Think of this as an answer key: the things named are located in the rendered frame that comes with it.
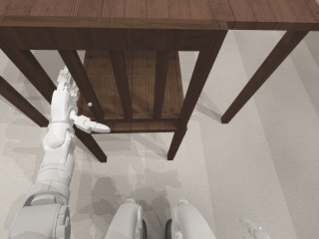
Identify robot left shin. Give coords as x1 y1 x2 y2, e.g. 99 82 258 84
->
125 198 143 239

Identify left robot hand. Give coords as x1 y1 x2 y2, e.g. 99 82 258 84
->
51 66 111 133

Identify right robot hand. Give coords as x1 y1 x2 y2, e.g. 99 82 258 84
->
239 217 270 239

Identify table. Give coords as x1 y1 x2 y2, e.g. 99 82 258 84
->
0 0 319 127

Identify left robot thigh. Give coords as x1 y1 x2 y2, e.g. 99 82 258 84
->
105 202 143 239

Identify left robot upper arm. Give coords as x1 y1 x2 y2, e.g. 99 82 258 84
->
10 203 71 239

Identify chair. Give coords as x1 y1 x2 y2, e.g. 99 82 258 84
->
0 15 228 163

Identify left robot forearm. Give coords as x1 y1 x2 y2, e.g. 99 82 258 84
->
7 121 76 239

